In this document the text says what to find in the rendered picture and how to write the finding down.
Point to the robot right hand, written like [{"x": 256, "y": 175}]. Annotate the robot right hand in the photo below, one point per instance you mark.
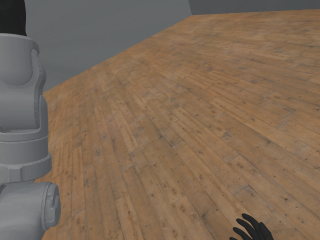
[{"x": 260, "y": 231}]

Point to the left robot upper arm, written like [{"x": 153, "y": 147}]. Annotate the left robot upper arm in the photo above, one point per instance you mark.
[{"x": 28, "y": 211}]

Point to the robot left forearm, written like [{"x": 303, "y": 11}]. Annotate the robot left forearm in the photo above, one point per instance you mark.
[{"x": 24, "y": 127}]

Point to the robot left hand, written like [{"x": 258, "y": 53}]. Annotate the robot left hand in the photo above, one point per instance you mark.
[{"x": 13, "y": 17}]

